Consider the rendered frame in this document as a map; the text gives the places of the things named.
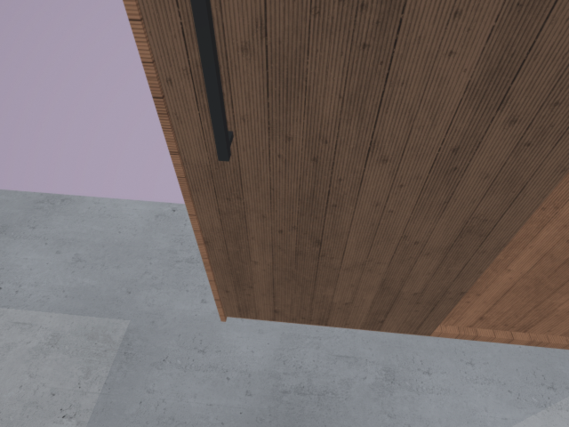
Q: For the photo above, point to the wardrobe door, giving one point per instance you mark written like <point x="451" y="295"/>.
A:
<point x="526" y="287"/>
<point x="384" y="153"/>

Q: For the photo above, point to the handle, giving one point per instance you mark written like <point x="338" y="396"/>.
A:
<point x="202" y="14"/>

